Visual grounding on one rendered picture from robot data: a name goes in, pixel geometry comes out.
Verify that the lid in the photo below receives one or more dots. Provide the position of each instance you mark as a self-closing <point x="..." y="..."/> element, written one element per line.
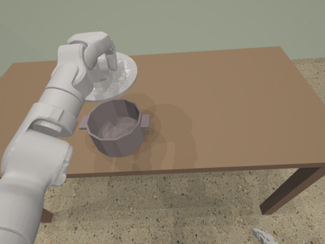
<point x="118" y="82"/>

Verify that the table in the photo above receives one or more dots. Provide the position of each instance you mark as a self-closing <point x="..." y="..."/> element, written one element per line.
<point x="210" y="111"/>

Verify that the robot left hand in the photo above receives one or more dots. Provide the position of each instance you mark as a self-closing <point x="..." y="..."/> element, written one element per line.
<point x="103" y="45"/>

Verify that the pot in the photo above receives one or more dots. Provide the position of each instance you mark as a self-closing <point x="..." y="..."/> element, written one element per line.
<point x="117" y="127"/>

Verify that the left robot upper arm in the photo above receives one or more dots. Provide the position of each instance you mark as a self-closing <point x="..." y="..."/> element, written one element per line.
<point x="38" y="162"/>

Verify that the knob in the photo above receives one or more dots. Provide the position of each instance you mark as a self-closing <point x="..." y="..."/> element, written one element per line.
<point x="103" y="64"/>

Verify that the robot left forearm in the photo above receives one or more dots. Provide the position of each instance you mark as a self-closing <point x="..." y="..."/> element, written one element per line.
<point x="56" y="112"/>

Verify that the robot right hand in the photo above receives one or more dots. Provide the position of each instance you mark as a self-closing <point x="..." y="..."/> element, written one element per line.
<point x="264" y="238"/>

